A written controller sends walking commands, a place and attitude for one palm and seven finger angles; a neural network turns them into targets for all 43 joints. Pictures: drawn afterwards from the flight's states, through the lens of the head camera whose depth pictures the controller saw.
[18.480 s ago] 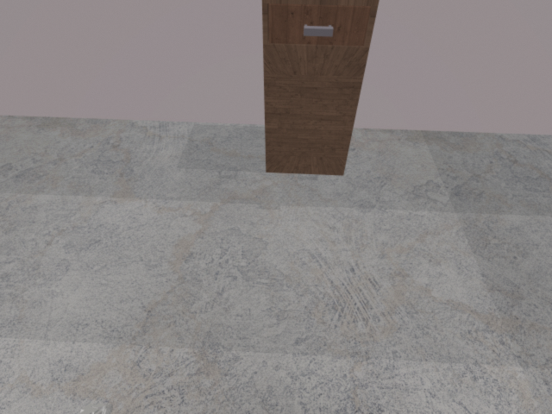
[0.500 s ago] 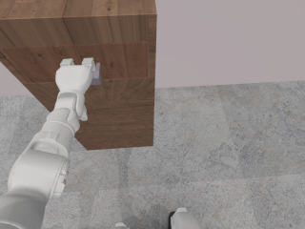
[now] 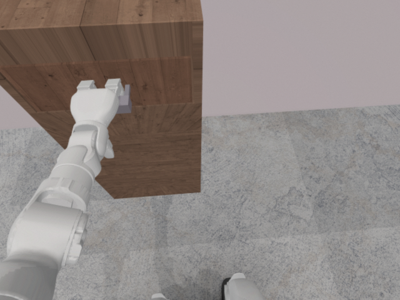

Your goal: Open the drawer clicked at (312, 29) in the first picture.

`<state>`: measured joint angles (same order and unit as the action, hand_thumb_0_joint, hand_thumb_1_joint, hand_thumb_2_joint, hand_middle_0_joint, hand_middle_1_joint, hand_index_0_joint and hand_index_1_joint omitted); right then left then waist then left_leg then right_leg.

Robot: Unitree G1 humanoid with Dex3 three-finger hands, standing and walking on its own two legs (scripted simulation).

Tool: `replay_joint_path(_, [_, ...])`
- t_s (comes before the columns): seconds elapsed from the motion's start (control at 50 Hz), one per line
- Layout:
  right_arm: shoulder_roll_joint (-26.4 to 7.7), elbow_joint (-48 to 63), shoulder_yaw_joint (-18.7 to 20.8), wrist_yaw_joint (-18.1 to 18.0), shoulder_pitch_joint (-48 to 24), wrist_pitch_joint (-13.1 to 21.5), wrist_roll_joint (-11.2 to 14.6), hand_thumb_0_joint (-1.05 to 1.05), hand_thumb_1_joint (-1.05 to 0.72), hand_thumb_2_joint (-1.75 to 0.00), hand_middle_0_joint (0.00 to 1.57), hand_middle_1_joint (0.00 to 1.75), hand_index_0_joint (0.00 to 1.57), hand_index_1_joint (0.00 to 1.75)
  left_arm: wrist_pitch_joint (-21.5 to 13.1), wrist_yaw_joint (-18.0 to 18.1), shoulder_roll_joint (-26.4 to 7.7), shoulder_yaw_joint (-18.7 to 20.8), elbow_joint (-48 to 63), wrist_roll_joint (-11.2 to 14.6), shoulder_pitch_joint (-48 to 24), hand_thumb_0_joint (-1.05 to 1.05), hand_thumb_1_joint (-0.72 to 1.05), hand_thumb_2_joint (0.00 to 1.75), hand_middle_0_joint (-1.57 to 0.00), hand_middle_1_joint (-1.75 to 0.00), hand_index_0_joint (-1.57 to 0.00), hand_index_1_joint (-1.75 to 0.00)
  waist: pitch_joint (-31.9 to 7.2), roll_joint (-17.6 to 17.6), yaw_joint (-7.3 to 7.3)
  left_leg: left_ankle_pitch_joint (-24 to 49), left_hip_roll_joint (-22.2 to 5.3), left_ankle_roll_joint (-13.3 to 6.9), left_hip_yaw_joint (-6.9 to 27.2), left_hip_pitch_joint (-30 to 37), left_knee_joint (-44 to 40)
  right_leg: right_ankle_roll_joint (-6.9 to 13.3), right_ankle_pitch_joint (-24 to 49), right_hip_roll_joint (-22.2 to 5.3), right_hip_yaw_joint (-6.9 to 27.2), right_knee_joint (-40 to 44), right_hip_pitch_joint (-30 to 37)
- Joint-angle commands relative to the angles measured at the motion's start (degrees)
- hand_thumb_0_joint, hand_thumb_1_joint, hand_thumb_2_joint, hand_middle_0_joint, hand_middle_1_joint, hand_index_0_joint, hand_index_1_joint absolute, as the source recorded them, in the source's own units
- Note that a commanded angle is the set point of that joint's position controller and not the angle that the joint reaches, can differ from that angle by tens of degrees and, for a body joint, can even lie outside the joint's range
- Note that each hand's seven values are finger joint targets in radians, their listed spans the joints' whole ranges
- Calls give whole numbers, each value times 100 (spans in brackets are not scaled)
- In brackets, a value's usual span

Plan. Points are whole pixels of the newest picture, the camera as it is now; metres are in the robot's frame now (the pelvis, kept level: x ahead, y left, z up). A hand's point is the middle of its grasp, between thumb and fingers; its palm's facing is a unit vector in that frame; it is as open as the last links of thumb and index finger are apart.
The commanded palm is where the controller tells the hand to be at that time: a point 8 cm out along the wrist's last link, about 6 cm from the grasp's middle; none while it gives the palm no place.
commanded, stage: close the thumb around the handle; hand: left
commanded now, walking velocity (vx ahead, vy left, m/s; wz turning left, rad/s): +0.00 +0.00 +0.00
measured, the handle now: (105, 97) +0.54 +0.18 +0.04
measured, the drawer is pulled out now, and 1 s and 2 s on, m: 0.00 0.01 0.12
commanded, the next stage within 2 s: pull the drawer open in 0.56 s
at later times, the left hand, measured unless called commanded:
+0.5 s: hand (104, 122) +0.49 +0.18 +0.02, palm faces -0.03 -0.01 -1.00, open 6.1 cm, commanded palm +0.46 +0.18 +0.07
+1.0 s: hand (104, 128) +0.47 +0.18 +0.02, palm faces -0.03 -0.01 -1.00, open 6.2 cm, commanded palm +0.43 +0.18 +0.07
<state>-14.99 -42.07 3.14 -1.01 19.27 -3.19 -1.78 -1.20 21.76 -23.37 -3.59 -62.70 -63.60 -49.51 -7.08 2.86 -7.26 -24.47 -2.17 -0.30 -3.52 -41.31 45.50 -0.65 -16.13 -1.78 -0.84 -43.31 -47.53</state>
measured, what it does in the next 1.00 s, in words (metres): stands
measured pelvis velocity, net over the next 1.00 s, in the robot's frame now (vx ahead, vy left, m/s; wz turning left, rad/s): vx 0.01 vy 0.00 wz -0.01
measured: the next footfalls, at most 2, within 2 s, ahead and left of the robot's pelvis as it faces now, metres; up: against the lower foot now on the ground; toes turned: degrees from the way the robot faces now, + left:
none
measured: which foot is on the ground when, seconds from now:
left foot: down 0.00-1.00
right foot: down 0.00-1.00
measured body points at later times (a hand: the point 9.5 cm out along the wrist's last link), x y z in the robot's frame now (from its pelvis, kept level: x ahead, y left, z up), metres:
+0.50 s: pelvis +0.00 +0.00 +0.00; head +0.11 -0.01 +0.44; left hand +0.48 +0.18 +0.07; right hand +0.03 -0.27 -0.13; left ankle -0.04 +0.12 -0.70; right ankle +0.03 -0.13 -0.70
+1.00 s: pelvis +0.01 +0.00 +0.01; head +0.10 -0.02 +0.45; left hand +0.47 +0.18 +0.07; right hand +0.03 -0.27 -0.13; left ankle -0.04 +0.12 -0.70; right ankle +0.03 -0.13 -0.70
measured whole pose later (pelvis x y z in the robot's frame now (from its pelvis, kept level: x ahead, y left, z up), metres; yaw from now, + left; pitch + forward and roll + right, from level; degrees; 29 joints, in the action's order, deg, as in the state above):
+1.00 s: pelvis +0.01 +0.00 +0.01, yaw -1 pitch +18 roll +0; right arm -14.5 -41.6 4.1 -0.6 19.1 -4.3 -1.0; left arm 0.9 22.1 -20.6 -5.1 -54.4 -62.9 -40.9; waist -7.3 3.1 -4.9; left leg -23.9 -2.4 -0.1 -4.1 -36.0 41.9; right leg -0.6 -15.8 -1.3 -0.3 -40.3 -42.7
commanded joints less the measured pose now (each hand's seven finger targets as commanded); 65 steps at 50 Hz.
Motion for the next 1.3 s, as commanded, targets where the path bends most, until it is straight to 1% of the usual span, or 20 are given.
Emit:
replay_joint_path(0.0, [-881, 319, 337, -52, 736, 85, -20, 0, -90, -90, 20, 30, 20, 30, 50, 237, -1391, 401, 1088, 15, -2319, 0, -5, 49, -33, -125, -33, -125, -2668, -122, 78, 2448, 362, -157, 118, 895, -425, 216, 1993, 341, -106, 243, 2215])
replay_joint_path(0.34, [-839, 322, 359, -34, 673, 40, -16, 0, -90, -90, 20, 30, 20, 30, 114, 289, -1190, 291, 1241, -23, -2189, 0, 90, 90, -40, -135, -40, -135, -2677, -104, 101, 2794, 328, -130, 121, 1119, -440, 213, 2184, 344, -133, 241, 2218])
replay_joint_path(0.36, [-812, 332, 368, -34, 655, 59, -24, 0, -90, -90, 20, 30, 20, 30, 103, 303, -1007, 159, 1287, -31, -2262, 0, 90, 90, -40, -135, -40, -135, -2581, -29, 68, 2852, 322, -131, 110, 1156, -450, 213, 2185, 342, -146, 272, 2168])
replay_joint_path(0.4, [-843, 327, 380, -14, 660, 34, -16, 0, -90, -90, 20, 30, 20, 30, 114, 281, -1165, 349, 1255, 25, -2077, 0, 90, 90, -40, -135, -40, -135, -2710, -135, 128, 2900, 327, -133, 121, 1196, -421, 222, 2212, 354, -128, 262, 2252])
replay_joint_path(0.46, [-822, 307, 365, -42, 626, 62, -8, 0, -90, -90, 20, 30, 20, 30, 127, 303, -919, 57, 1133, -27, -2333, 0, 90, 90, -40, -135, -40, -135, -2386, -143, -1, 2423, 343, -140, 106, 1052, -501, 215, 1908, 345, -137, 352, 2076])
replay_joint_path(0.5, [-862, 290, 352, -43, 633, 56, -8, 0, -90, -90, 20, 30, 20, 30, 139, 318, -1210, 265, 1106, -36, -2406, 0, 90, 90, -40, -135, -40, -135, -2497, -125, 38, 2374, 357, -143, 119, 1027, -494, 231, 1868, 346, -112, 327, 2135])
replay_joint_path(0.64, [-846, 280, 329, -69, 669, 68, -9, 0, -90, -90, 20, 30, 20, 30, 186, 317, -1169, 186, 1005, -56, -2522, 0, 90, 90, -40, -135, -40, -135, -2527, -79, 7, 2363, 365, -139, 118, 991, -486, 222, 1883, 336, -117, 295, 2108])
replay_joint_path(0.74, [-789, 390, 379, -18, 645, 55, 0, 0, -90, -90, 20, 30, 20, 30, 111, 233, -901, 165, 1282, 47, -1813, 0, 90, 90, -40, -135, -40, -135, -2824, -47, 201, 2798, 334, -130, 96, 1213, -489, 220, 2217, 341, -117, 296, 2386])
replay_joint_path(0.8, [-796, 461, 381, -7, 577, 42, 25, 0, -90, -90, 20, 30, 20, 30, 63, 185, -870, 206, 1422, 93, -1459, 0, 90, 90, -40, -135, -40, -135, -2741, -202, 298, 2771, 331, -138, 97, 1187, -553, 236, 2200, 349, -116, 346, 2520])
replay_joint_path(0.84, [-775, 474, 385, 2, 541, 62, 43, 0, -90, -90, 20, 30, 20, 30, 69, 181, -586, -9, 1490, 99, -1321, 0, 90, 90, -40, -135, -40, -135, -2454, -167, 255, 2699, 301, -138, 80, 1227, -613, 231, 2098, 358, -153, 410, 2369])
replay_joint_path(0.86, [-792, 462, 396, -7, 509, 53, 47, 0, -90, -90, 20, 30, 20, 30, 79, 192, -742, 142, 1490, 90, -1138, 0, 90, 90, -40, -135, -40, -135, -2453, -297, 319, 2705, 302, -148, 65, 1211, -627, 233, 2136, 356, -135, 415, 2469])
replay_joint_path(0.96, [-766, 562, 405, 15, 383, 31, 74, 0, -90, -90, 20, 30, 20, 30, 161, 205, -577, 63, 1966, 104, -662, 0, 90, 90, -40, -135, -40, -135, -2473, -278, 408, 2974, 297, -139, 52, 1341, -704, 234, 2349, 349, -148, 448, 2667])
replay_joint_path(1.0, [-774, 573, 397, -3, 274, 16, 73, 0, -90, -90, 20, 30, 20, 30, 202, 221, -712, 188, 2174, 83, -461, 0, 90, 90, -40, -135, -40, -135, -2504, -240, 498, 3164, 294, -140, 43, 1396, -721, 260, 2495, 337, -138, 450, 2804])
replay_joint_path(1.02, [-732, 621, 414, 24, 283, 13, 80, 0, -90, -90, 20, 30, 20, 30, 233, 223, -507, 40, 2347, 100, -329, 0, 90, 90, -40, -135, -40, -135, -2554, -129, 479, 3320, 280, -137, 48, 1540, -725, 246, 2559, 337, -149, 453, 2792])
replay_joint_path(1.08, [-718, 689, 400, 22, 115, 0, 104, 0, -90, -90, 20, 30, 20, 30, 348, 209, -450, 55, 2671, 125, 218, 0, 90, 90, -40, -135, -40, -135, -2430, -360, 564, 3548, 270, -137, 47, 1587, -756, 240, 2767, 340, -173, 481, 2948])
replay_joint_path(1.16, [-689, 818, 377, 40, -90, -22, 128, 0, -90, -90, 20, 30, 20, 30, 480, 207, -251, -78, 3260, 179, 610, 0, 90, 90, -40, -135, -40, -135, -2328, -239, 588, 3718, 260, -127, 55, 1808, -813, 234, 2826, 328, -202, 548, 2986])
replay_joint_path(1.2, [-709, 842, 361, 5, -214, -43, 129, 0, -90, -90, 20, 30, 20, 30, 533, 199, -423, 71, 3421, 180, 828, 0, 90, 90, -40, -135, -40, -135, -2297, -338, 643, 3747, 275, -122, 59, 1825, -834, 247, 2894, 325, -185, 562, 3120])
replay_joint_path(1.22, [-723, 726, 332, -38, -216, -59, 131, 0, -90, -90, 20, 30, 20, 30, 537, 236, -376, -155, 3338, 107, -117, 0, 90, 90, -40, -135, -40, -135, -2063, -290, 378, 3438, 272, -104, 74, 1842, -841, 220, 2670, 320, -207, 594, 2820])
replay_joint_path(1.24, [-710, 618, 333, -86, -155, -50, 116, 0, -90, -90, 20, 30, 20, 30, 521, 286, -463, -145, 3108, 31, -709, 0, 90, 90, -40, -135, -40, -135, -1878, -275, 291, 3207, 284, -102, 81, 1778, -844, 229, 2444, 326, -223, 592, 2631])
replay_joint_path(1.28, [-680, 583, 322, -113, -151, -43, 86, 0, -90, -90, 20, 30, 20, 30, 543, 337, -571, -7, 2689, -73, -521, 0, 90, 90, -40, -135, -40, -135, -1975, -195, 432, 3069, 330, -88, 60, 1766, -860, 261, 2299, 324, -224, 573, 2651])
